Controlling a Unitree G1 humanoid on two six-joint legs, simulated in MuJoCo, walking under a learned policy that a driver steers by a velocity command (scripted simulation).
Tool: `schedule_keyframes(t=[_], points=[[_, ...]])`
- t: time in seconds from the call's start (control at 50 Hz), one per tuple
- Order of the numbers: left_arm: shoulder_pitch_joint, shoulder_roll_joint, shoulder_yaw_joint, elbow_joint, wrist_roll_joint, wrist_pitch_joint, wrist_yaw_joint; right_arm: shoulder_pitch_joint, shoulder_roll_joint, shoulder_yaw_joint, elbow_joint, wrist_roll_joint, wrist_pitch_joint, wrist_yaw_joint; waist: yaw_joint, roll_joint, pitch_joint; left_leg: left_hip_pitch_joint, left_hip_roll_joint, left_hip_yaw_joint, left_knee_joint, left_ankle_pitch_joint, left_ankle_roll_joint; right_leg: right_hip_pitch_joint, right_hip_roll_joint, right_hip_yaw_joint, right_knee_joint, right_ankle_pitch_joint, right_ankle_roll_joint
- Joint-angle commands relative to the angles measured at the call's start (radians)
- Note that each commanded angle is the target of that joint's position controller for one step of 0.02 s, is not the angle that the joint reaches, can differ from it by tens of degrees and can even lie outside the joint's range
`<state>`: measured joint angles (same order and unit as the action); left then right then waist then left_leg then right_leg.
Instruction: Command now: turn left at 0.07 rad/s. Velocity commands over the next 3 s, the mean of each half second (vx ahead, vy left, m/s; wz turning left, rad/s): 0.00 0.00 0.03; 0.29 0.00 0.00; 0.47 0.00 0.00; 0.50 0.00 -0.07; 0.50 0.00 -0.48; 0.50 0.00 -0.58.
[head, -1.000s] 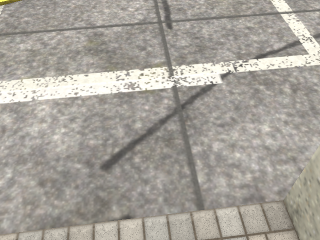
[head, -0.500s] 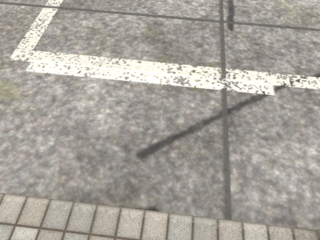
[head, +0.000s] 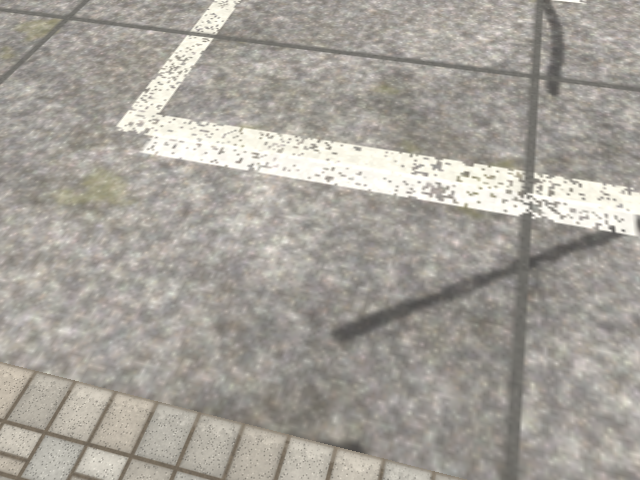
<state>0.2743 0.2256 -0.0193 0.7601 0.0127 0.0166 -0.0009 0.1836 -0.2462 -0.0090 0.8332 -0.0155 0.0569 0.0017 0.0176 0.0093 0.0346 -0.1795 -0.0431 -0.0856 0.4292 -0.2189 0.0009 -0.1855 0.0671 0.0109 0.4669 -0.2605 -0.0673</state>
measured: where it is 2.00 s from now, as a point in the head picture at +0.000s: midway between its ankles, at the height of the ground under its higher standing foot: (341, 422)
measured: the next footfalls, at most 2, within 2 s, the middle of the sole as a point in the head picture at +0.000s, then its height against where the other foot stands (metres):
right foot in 1.24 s outside the picture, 0.11 m lower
left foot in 1.84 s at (300, 386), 0.10 m lower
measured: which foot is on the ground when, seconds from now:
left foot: down 0.00-1.00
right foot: down 0.00-0.76, up 0.78-1.00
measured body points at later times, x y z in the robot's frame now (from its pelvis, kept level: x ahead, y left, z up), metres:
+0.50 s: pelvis +0.02 +0.01 +0.01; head +0.02 +0.01 +0.46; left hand +0.08 +0.27 -0.13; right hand +0.06 -0.23 -0.15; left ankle +0.00 +0.13 -0.74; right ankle -0.01 -0.07 -0.74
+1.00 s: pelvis +0.15 +0.04 +0.00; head +0.17 +0.04 +0.44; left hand +0.26 +0.29 -0.14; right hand +0.03 -0.20 -0.14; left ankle +0.02 +0.12 -0.74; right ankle +0.23 -0.09 -0.69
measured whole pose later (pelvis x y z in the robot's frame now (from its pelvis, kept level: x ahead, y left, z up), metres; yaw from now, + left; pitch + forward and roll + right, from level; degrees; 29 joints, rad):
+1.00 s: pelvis +0.15 +0.04 +0.00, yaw +0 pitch +0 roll +1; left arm 0.15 0.26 0.06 0.96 0.04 -0.03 -0.04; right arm 0.50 -0.19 -0.03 1.16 -0.03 -0.08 -0.02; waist -0.04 -0.04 0.02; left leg 0.06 -0.08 -0.02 0.29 -0.35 0.07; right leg -0.57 -0.04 -0.01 0.90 -0.14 -0.04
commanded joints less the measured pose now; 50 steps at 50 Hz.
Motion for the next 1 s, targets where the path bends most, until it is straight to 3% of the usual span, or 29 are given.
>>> schedule_keyframes(t=[0.02,0.28,0.5,0.54,0.58,0.6,0.64,0.68,0.72,0.74,0.76,0.78,0.8,0.82,0.84,0.9,0.94,0.96,1.0], points=[[-0.019,0.136,0.037,-0.052,0.001,-0.021,0.002,-0.016,-0.108,-0.023,-0.020,0.006,-0.030,-0.005,-0.018,0.038,-0.044,0.070,0.105,-0.092,-0.042,0.191,0.052,-0.019,-0.129,0.135,-0.118,0.143,-0.005],[-0.016,0.119,0.040,0.084,0.001,-0.013,0.011,0.002,-0.090,-0.019,0.144,0.009,-0.040,-0.026,-0.008,-0.008,-0.021,0.068,0.114,-0.089,-0.103,0.242,0.052,0.067,-0.146,0.119,-0.136,0.228,0.009],[-0.024,0.109,0.036,0.203,0.000,-0.016,0.020,0.031,-0.062,-0.008,0.253,0.006,-0.047,-0.034,-0.009,-0.007,-0.009,0.075,0.115,-0.079,-0.126,0.240,0.053,0.083,-0.150,0.116,-0.150,0.228,0.008],[-0.008,0.130,0.045,0.224,0.001,-0.012,0.018,0.046,-0.074,-0.014,0.265,0.007,-0.043,-0.034,-0.005,-0.013,-0.026,0.065,0.081,-0.056,-0.101,0.047,0.069,0.086,-0.123,0.107,-0.145,0.017,-0.006],[0.008,0.150,0.059,0.233,0.008,-0.002,0.013,0.052,-0.077,-0.022,0.261,-0.002,-0.036,-0.027,0.002,-0.051,0.024,-0.035,0.027,-0.024,-0.025,-0.240,0.097,0.034,-0.121,0.153,-0.155,-0.317,-0.048],[0.031,0.158,0.065,0.239,0.010,0.001,0.012,0.038,-0.071,-0.024,0.250,-0.009,-0.037,-0.023,0.014,-0.074,0.075,-0.116,0.011,-0.017,0.017,-0.310,0.103,0.014,-0.148,0.214,-0.185,-0.439,-0.075],[0.105,0.173,0.076,0.261,0.009,-0.003,0.015,0.004,-0.033,-0.016,0.224,-0.022,-0.054,-0.013,0.037,-0.131,0.134,-0.239,-0.008,0.049,0.139,-0.256,0.101,0.033,-0.256,0.381,-0.272,-0.567,-0.147],[0.111,0.173,0.084,0.263,0.012,-0.014,0.015,-0.023,-0.030,-0.016,0.203,-0.022,-0.077,-0.007,0.031,-0.117,0.165,-0.240,0.019,0.089,0.148,-0.172,0.096,0.000,-0.312,0.443,-0.303,-0.518,-0.183],[0.049,0.172,0.090,0.243,0.009,-0.025,0.009,0.068,-0.027,-0.020,0.225,-0.011,-0.096,0.001,-0.027,-0.108,0.143,-0.069,0.019,0.091,0.061,-0.145,0.110,-0.105,-0.276,0.377,-0.261,-0.438,-0.160],[-0.020,0.151,0.086,0.220,0.006,-0.032,0.007,0.172,-0.042,-0.028,0.259,-0.006,-0.103,0.001,-0.087,-0.081,0.126,0.066,0.020,0.050,0.011,-0.173,0.126,-0.200,-0.222,0.303,-0.191,-0.402,-0.126],[-0.097,0.114,0.076,0.180,0.001,-0.043,0.003,0.293,-0.080,-0.041,0.295,-0.007,-0.111,-0.006,-0.141,0.036,0.129,0.210,0.099,-0.129,-0.097,-0.292,0.164,-0.342,-0.124,0.180,-0.018,-0.308,-0.077],[-0.120,0.072,0.070,0.152,0.008,-0.059,-0.003,0.416,-0.157,-0.067,0.334,-0.003,-0.114,-0.012,-0.168,0.216,0.117,0.371,0.275,-0.413,-0.224,-0.362,0.235,-0.515,-0.001,-0.006,0.265,-0.228,-0.026],[-0.144,0.126,0.081,0.138,0.032,-0.065,0.000,0.443,-0.165,-0.073,0.343,-0.005,-0.113,-0.012,-0.164,0.160,0.146,0.403,0.369,-0.506,-0.230,-0.223,0.269,-0.646,-0.023,-0.012,0.432,-0.298,-0.021],[-0.122,0.126,0.086,0.154,0.033,-0.067,-0.003,0.399,-0.135,-0.068,0.320,-0.004,-0.115,-0.013,-0.125,0.056,0.132,0.389,0.361,-0.450,-0.207,-0.099,0.272,-0.647,-0.063,0.021,0.505,-0.246,-0.018],[-0.086,0.109,0.086,0.171,0.025,-0.072,-0.010,0.344,-0.110,-0.061,0.301,-0.003,-0.119,-0.016,-0.086,0.028,0.115,0.350,0.333,-0.378,-0.209,0.015,0.259,-0.611,-0.091,0.028,0.524,-0.183,-0.007],[-0.097,0.096,0.088,0.169,0.029,-0.061,-0.032,0.289,-0.063,-0.046,0.280,-0.002,-0.130,-0.021,-0.045,0.076,0.086,0.261,0.257,-0.213,-0.240,0.217,0.224,-0.512,-0.116,-0.009,0.494,-0.064,0.030],[-0.115,0.083,0.089,0.164,0.032,-0.051,-0.039,0.317,-0.065,-0.043,0.293,-0.013,-0.141,-0.023,-0.041,0.076,0.071,0.230,0.243,-0.132,-0.213,0.371,0.225,-0.501,-0.116,-0.023,0.511,0.065,0.036],[-0.145,0.080,0.092,0.152,0.021,-0.052,-0.040,0.323,-0.050,-0.035,0.296,-0.013,-0.147,-0.022,-0.039,0.067,0.079,0.208,0.211,-0.094,-0.207,0.383,0.221,-0.508,-0.113,-0.024,0.458,0.133,0.038],[-0.248,0.085,0.094,0.116,0.018,-0.064,-0.038,0.344,-0.043,-0.028,0.310,-0.010,-0.162,-0.029,-0.062,0.075,0.091,0.259,0.208,-0.086,-0.183,0.378,0.203,-0.577,-0.124,-0.001,0.360,0.261,0.036]])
